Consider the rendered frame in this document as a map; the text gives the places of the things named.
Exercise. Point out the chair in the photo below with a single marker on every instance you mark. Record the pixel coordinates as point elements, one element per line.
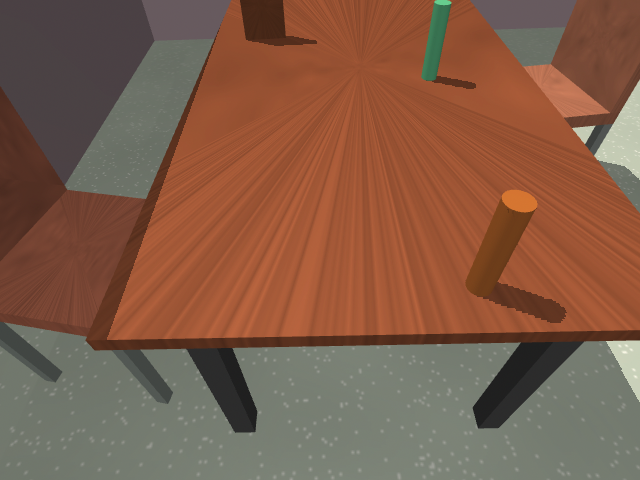
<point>595,67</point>
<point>59,250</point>

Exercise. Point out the table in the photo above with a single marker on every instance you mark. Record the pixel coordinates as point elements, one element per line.
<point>318,192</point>

